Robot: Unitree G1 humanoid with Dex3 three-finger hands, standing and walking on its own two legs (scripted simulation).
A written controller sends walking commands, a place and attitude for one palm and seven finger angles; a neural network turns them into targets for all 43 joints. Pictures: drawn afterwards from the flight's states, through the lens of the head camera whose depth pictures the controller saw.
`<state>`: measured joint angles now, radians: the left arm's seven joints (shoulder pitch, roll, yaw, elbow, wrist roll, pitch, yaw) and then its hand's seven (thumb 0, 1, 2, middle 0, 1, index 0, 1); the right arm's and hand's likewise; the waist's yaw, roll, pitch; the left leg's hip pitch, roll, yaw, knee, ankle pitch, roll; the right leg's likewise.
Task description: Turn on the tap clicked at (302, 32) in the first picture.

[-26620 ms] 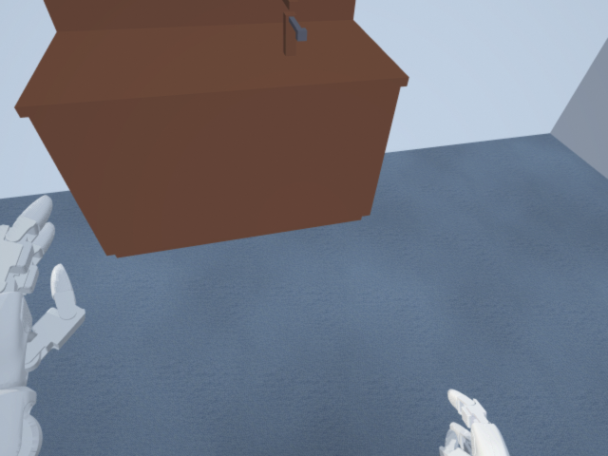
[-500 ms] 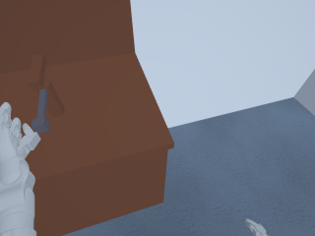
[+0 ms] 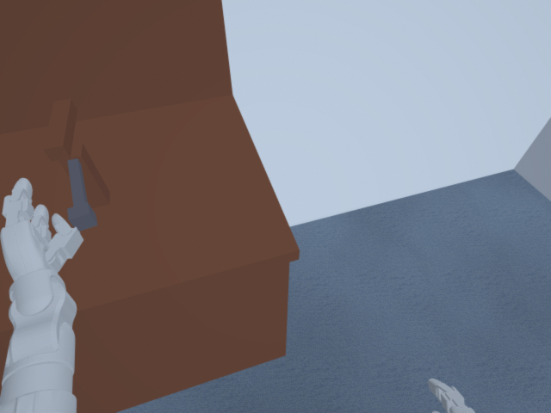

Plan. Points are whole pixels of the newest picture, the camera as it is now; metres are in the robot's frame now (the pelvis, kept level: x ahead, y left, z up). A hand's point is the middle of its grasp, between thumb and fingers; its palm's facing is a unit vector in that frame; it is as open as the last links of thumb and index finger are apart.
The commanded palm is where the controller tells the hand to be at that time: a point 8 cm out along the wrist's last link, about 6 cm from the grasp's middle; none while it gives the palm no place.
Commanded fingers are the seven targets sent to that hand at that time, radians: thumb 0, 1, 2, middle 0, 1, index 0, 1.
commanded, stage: push the lever round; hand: left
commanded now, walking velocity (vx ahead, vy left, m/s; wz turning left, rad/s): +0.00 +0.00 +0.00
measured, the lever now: (82, 217) +0.36 +0.31 +0.10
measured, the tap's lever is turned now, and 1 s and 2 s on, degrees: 9 33 62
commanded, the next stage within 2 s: none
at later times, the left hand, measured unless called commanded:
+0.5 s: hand (103, 226) +0.35 +0.27 +0.10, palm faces +0.65 -0.75 -0.06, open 7.8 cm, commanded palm +0.30 +0.30 +0.10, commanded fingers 0.00 0.90 0.90 -0.15 -0.15 -0.15 -0.15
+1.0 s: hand (130, 213) +0.37 +0.24 +0.10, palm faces +0.73 -0.68 -0.06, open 7.7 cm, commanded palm +0.32 +0.26 +0.10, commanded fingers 0.00 0.90 0.90 -0.15 -0.15 -0.15 -0.15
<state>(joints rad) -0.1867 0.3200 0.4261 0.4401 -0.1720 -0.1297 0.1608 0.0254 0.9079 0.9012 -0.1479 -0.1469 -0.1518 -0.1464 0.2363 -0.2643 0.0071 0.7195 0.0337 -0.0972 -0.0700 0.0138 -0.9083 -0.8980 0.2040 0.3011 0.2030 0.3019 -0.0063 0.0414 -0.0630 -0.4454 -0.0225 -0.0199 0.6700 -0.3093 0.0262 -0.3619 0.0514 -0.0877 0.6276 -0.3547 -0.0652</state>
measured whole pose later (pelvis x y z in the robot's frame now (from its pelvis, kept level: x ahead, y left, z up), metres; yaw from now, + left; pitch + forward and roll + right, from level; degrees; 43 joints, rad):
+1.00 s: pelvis -0.01 +0.00 +0.00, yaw +1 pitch +5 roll -1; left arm -0.37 0.11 0.28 0.46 -0.02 -0.02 0.62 0.01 0.92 0.91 -0.15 -0.15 -0.15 -0.15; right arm 0.19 -0.23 0.00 0.75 -0.01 0.00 -0.03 0.01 -0.91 -0.90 0.20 0.30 0.20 0.30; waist -0.02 0.04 -0.08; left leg -0.46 -0.03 -0.03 0.69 -0.31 0.03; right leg -0.38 0.05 -0.10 0.65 -0.36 -0.06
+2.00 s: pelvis +0.00 -0.02 -0.01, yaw +1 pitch +11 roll -1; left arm -0.76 0.08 0.39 0.84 0.10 0.00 0.92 -0.01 0.95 0.93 -0.15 -0.15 -0.15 -0.15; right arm 0.25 -0.22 -0.04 0.81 -0.08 0.01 0.06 0.01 -0.91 -0.90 0.20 0.30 0.20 0.30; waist -0.07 0.04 -0.14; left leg -0.61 -0.02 -0.05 0.75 -0.33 0.00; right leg -0.52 0.05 -0.12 0.72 -0.40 -0.09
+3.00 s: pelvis +0.02 -0.02 -0.01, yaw +1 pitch +11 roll +0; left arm -0.76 0.12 0.46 0.84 0.09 0.02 0.87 0.01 0.89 0.90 -0.15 -0.15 -0.15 -0.15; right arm 0.30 -0.23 -0.05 0.79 -0.09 0.03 0.08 0.01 -0.91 -0.90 0.20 0.30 0.20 0.30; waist -0.10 0.04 -0.15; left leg -0.55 -0.02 -0.04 0.70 -0.34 0.00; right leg -0.46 0.06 -0.11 0.66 -0.39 -0.09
